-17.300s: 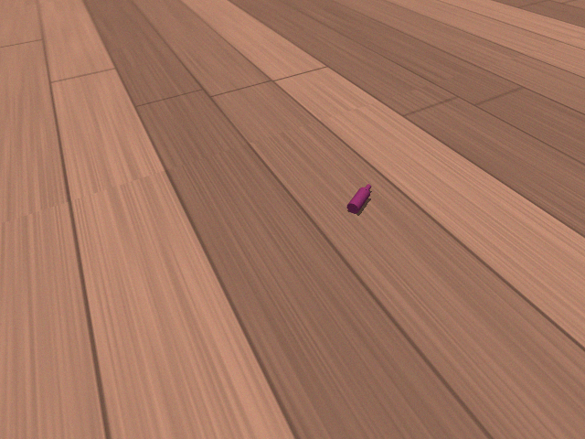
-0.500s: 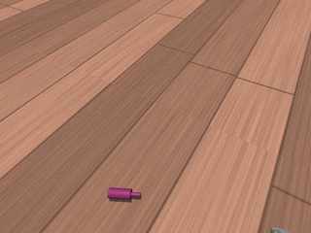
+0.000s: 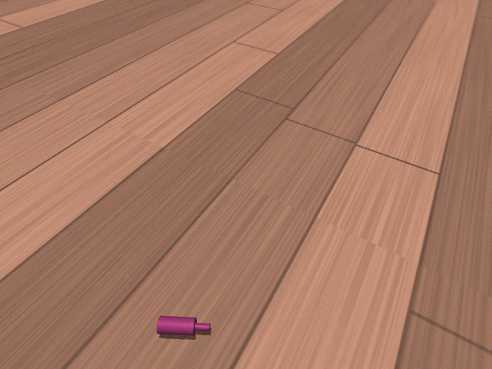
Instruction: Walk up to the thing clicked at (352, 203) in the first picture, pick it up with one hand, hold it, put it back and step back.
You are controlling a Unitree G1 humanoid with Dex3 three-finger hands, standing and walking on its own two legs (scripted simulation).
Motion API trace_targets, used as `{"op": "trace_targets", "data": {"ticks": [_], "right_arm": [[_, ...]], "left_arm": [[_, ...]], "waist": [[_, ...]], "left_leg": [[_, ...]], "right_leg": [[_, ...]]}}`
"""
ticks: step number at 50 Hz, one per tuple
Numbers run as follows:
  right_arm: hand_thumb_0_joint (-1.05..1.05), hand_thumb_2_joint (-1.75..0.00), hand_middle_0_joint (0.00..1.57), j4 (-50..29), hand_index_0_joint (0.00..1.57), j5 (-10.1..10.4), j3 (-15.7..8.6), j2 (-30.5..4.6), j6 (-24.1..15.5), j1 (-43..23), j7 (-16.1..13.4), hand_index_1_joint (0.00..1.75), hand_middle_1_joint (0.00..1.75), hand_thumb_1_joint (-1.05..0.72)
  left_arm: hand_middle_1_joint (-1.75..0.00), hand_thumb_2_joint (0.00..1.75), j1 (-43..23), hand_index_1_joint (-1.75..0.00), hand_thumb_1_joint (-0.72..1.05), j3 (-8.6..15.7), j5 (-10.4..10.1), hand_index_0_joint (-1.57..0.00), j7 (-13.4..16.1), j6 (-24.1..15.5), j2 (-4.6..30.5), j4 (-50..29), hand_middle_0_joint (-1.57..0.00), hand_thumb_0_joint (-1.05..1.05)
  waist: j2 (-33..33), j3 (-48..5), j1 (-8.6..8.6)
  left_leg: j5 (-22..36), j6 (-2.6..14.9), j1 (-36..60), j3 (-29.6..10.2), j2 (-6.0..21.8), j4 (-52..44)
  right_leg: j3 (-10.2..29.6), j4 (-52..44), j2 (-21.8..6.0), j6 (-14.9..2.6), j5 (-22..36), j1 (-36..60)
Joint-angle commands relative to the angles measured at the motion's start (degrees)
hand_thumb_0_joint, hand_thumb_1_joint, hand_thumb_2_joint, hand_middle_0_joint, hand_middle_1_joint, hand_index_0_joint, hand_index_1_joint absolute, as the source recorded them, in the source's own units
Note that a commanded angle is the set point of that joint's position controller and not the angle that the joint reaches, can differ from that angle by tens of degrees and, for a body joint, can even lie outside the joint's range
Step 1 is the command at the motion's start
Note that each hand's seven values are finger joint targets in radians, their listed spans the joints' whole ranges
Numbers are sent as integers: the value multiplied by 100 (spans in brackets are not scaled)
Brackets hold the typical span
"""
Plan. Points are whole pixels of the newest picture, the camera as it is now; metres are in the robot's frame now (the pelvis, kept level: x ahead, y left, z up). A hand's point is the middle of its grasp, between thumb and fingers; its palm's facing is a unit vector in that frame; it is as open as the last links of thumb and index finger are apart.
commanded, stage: walk up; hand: left
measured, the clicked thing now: (184, 325) +0.44 +0.25 -0.74
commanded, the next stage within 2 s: stand in 0.72 s
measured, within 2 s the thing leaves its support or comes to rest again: neither
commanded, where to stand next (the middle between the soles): +0.05 +0.03 m, yaw -3 degrees
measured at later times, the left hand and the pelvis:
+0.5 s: hand out of the picture +0.09 +0.25 -0.14, palm faces +0.01 -0.93 -0.36, open 7.4 cm; pelvis +0.01 -0.01 +0.01, yaw +1 degrees
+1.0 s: hand out of the picture +0.09 +0.24 -0.15, palm faces +0.01 -0.94 -0.34, open 7.4 cm; pelvis +0.01 -0.02 +0.01, yaw +1 degrees
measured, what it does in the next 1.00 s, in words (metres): stands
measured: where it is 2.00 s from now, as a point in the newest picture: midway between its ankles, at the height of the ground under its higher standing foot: outside the picture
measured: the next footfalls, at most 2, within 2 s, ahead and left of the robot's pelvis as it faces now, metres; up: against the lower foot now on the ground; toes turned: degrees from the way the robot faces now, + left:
none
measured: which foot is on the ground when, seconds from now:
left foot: down 0.00-1.00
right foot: down 0.00-1.00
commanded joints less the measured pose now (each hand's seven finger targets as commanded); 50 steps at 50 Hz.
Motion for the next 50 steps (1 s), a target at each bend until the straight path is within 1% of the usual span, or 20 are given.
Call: {"op": "trace_targets", "data": {"ticks": [1,4,6,7,8,13,15,17,20,25,31,34,35,36,38,39,41,43,46,50], "right_arm": [[0,-90,20,-308,20,-29,-227,-1319,-97,-402,-46,30,30,-90],[0,-90,20,-263,20,-24,-225,-1310,-84,-475,-25,30,30,-90],[0,-90,20,-230,20,-38,-218,-1302,-80,-419,-18,30,30,-90],[0,-90,20,-217,20,-52,-232,-1328,-84,-386,-13,30,30,-90],[0,-90,20,-191,20,-46,-226,-1305,-92,-377,-12,30,30,-90],[0,-90,20,-151,20,-42,-219,-1266,-89,-302,-8,30,30,-90],[0,-90,20,-127,20,-48,-223,-1259,-103,-224,-20,30,30,-90],[0,-90,20,-142,20,-52,-211,-1263,-107,-274,-28,30,30,-90],[0,-90,20,-130,20,-49,-213,-1240,-99,-252,-36,30,30,-90],[0,-90,20,-125,20,-53,-199,-1201,-89,-191,-52,30,30,-90],[0,-90,20,-164,20,-64,-198,-1197,-86,-165,-60,30,30,-90],[0,-90,20,-203,20,-58,-192,-1195,-88,-217,-59,30,30,-90],[0,-90,20,-206,20,-54,-187,-1174,-85,-185,-56,30,30,-90],[0,-90,20,-272,20,-98,-146,-1123,-115,-217,-67,30,30,-90],[0,-90,20,-283,20,-103,-157,-1196,-140,-206,-80,30,30,-90],[0,-90,20,-308,20,-106,-167,-1243,-149,-176,-87,30,30,-90],[0,-90,20,-323,20,-94,-150,-1186,-152,-208,-89,30,30,-90],[0,-90,20,-350,20,-103,-159,-1178,-155,-181,-95,30,30,-90],[0,-90,20,-361,20,-96,-153,-1206,-160,-208,-99,30,30,-90],[0,-90,20,-365,20,-92,-137,-1189,-151,-138,-92,30,30,-90]], "left_arm": [[-30,90,-279,-30,90,247,18,-20,33,-91,1222,-196,-20,0],[-30,90,-278,-30,90,230,36,-20,9,-80,1155,-95,-20,0],[-30,90,-368,-30,90,244,49,-20,-6,-72,1169,-87,-20,0],[-30,90,-355,-30,90,255,62,-20,-10,-77,1160,-84,-20,0],[-30,90,-329,-30,90,258,63,-20,-11,-86,1159,-57,-20,0],[-30,90,-354,-30,90,294,76,-20,-6,-98,1178,-39,-20,0],[-30,90,-346,-30,90,315,71,-20,-2,-97,1146,-52,-20,0],[-30,90,-334,-30,90,313,59,-20,0,-83,1137,-75,-20,0],[-30,90,-303,-30,90,331,63,-20,11,-68,1122,-32,-20,0],[-30,90,-321,-30,90,353,53,-20,17,-51,1091,-58,-20,0],[-30,90,-319,-30,90,364,74,-20,18,-37,1069,-108,-20,0],[-30,90,-268,-30,90,367,73,-20,16,-31,1065,-101,-20,0],[-30,90,-259,-30,90,369,76,-20,15,-36,1064,-98,-20,0],[-30,90,-212,-30,90,363,46,-20,18,-5,1019,-118,-20,0],[-30,90,-209,-30,90,382,36,-20,10,16,1026,-138,-20,0],[-30,90,-202,-30,90,376,48,-20,2,23,998,-162,-20,0],[-30,90,-166,-30,90,384,44,-20,-4,30,1001,-166,-20,0],[-30,90,-166,-30,90,394,54,-20,-7,27,1047,-186,-20,0],[-30,90,-133,-30,90,368,58,-20,-18,31,984,-204,-20,0],[-30,90,-141,-30,90,365,64,-20,-25,27,1016,-206,-20,0]], "waist": [[297,-687,-1],[259,-578,25],[164,-494,-24],[175,-545,-31],[108,-621,-18],[-40,-643,-51],[-58,-798,-58],[35,-755,-29],[-2,-786,-17],[49,-737,-29],[70,-744,-32],[111,-657,-1],[63,-688,-5],[-141,-513,26],[-12,-548,29],[90,-657,5],[165,-708,29],[90,-839,19],[207,-803,20],[77,-719,-13]], "left_leg": [[998,330,127,-398,452,-908],[630,308,152,-445,443,-1053],[299,276,102,-453,420,-1202],[343,283,125,-455,430,-1233],[568,279,241,-428,425,-1193],[963,240,423,-330,378,-1132],[1331,235,543,-294,394,-1099],[1371,218,551,-279,379,-1137],[1682,228,602,-290,431,-1132],[1757,191,553,-270,403,-1148],[1730,205,540,-256,412,-1167],[1767,202,538,-273,408,-1179],[1782,204,569,-268,422,-1161],[1947,162,514,-384,519,-1243],[1901,129,523,-367,513,-1262],[1954,132,537,-335,515,-1236],[1813,137,538,-336,506,-1260],[2007,131,667,-305,533,-1224],[1863,137,655,-281,509,-1215],[1712,171,625,-306,530,-1250]], "right_leg": [[248,-555,-384,-355,758,383],[259,-761,-388,-351,478,336],[289,-874,-401,-351,244,307],[266,-906,-407,-350,267,391],[281,-911,-431,-359,385,413],[272,-1045,-479,-318,537,425],[243,-988,-499,-325,831,536],[209,-956,-493,-293,950,506],[167,-937,-485,-294,1017,592],[147,-959,-480,-299,1068,645],[140,-982,-498,-300,1133,733],[118,-1001,-470,-286,1123,689],[121,-1012,-477,-289,1139,726],[170,-997,-461,-247,1287,609],[202,-1006,-467,-254,1228,690],[209,-1000,-478,-261,1346,773],[214,-1012,-473,-267,1276,834],[224,-985,-499,-290,1451,841],[233,-1045,-490,-295,1398,780],[233,-1078,-478,-287,1260,764]]}}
